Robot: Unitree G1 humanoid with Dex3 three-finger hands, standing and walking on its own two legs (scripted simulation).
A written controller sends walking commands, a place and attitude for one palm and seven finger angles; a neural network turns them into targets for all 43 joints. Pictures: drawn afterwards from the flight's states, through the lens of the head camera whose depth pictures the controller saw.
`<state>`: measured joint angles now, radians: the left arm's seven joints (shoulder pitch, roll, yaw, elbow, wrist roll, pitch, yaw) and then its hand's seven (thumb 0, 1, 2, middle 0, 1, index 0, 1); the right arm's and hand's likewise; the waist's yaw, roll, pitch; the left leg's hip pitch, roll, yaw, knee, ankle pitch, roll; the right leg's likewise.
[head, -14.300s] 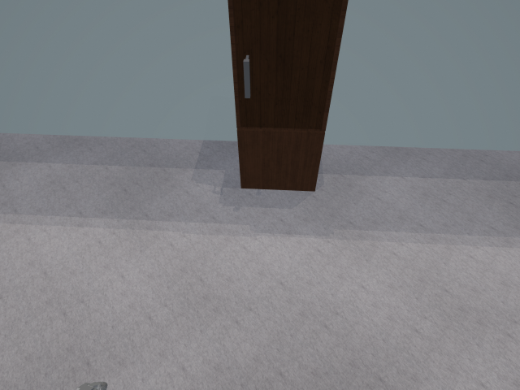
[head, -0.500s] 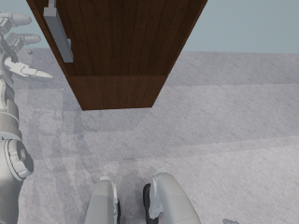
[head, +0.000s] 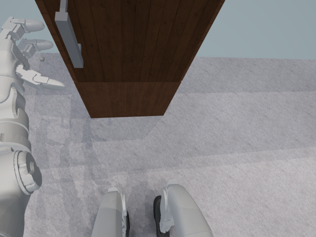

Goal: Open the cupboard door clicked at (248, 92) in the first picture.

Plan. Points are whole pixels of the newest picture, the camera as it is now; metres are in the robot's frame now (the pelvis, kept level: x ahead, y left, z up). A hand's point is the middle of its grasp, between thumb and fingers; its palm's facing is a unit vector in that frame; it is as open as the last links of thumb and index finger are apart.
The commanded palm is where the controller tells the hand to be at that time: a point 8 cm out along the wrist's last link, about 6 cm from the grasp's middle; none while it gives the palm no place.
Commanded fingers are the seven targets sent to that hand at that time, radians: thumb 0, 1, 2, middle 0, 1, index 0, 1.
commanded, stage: slide the fingers in behind the handle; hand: left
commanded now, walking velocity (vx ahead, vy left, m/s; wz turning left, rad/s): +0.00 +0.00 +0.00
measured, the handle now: (72, 36) +0.57 +0.17 +0.05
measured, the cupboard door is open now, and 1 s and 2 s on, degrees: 0 0 0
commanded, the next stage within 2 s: close the thumb around the handle in 1.44 s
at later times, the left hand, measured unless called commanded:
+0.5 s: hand (60, 58) +0.52 +0.20 +0.03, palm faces +0.03 -1.00 +0.00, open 14.0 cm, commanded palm +0.51 +0.22 +0.03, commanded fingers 0.00 -0.50 0.30 -0.30 -1.20 -0.30 -1.20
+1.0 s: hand (81, 58) +0.52 +0.15 +0.03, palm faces +0.02 -1.00 -0.02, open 13.9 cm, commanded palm +0.50 +0.18 +0.03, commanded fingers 0.00 -0.50 0.30 -0.30 -1.20 -0.30 -1.20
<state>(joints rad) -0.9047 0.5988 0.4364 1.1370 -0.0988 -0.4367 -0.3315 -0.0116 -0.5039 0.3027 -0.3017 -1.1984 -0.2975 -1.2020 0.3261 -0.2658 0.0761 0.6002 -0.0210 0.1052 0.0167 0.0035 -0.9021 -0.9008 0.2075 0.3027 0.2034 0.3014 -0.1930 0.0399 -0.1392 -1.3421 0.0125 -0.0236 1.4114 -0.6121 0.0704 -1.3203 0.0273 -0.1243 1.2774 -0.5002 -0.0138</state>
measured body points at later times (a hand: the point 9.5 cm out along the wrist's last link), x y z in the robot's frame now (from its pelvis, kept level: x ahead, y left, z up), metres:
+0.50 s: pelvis +0.00 +0.00 +0.00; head +0.18 +0.04 +0.41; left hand +0.51 +0.25 +0.03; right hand +0.03 -0.27 -0.11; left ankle +0.01 +0.07 -0.60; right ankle +0.05 -0.12 -0.60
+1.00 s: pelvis +0.00 -0.01 +0.00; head +0.18 +0.02 +0.41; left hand +0.51 +0.21 +0.03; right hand +0.03 -0.27 -0.11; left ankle +0.01 +0.07 -0.60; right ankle +0.05 -0.12 -0.60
